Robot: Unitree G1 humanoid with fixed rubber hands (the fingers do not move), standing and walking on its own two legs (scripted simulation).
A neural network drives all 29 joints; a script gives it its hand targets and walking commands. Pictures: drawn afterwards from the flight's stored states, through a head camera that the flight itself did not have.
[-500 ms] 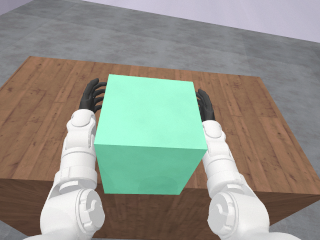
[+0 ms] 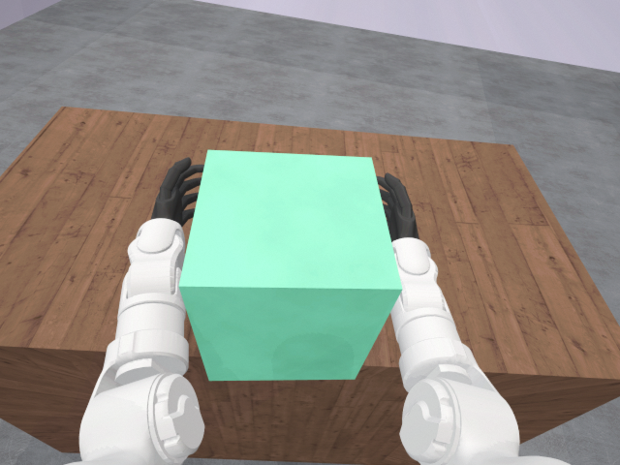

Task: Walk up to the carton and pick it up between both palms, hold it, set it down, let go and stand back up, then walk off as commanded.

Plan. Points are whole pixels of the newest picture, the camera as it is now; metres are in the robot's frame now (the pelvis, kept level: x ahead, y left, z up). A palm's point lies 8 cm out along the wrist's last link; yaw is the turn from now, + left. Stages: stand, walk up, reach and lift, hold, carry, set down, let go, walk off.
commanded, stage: set down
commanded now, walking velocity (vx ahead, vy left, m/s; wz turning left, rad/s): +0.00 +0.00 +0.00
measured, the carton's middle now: (287, 273) +0.35 +0.05 +0.05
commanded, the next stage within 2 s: none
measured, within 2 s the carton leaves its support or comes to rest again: rests again in 0.28 s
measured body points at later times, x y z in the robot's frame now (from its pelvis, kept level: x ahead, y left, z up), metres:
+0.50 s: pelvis +0.00 +0.00 -0.01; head +0.04 +0.01 +0.44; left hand +0.42 +0.20 +0.07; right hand +0.44 -0.12 +0.08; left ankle +0.01 +0.11 -0.75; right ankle -0.02 -0.14 -0.75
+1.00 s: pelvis -0.02 -0.02 +0.00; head +0.01 -0.01 +0.44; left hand +0.36 +0.22 +0.07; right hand +0.37 -0.16 +0.06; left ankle +0.01 +0.11 -0.75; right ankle -0.02 -0.14 -0.75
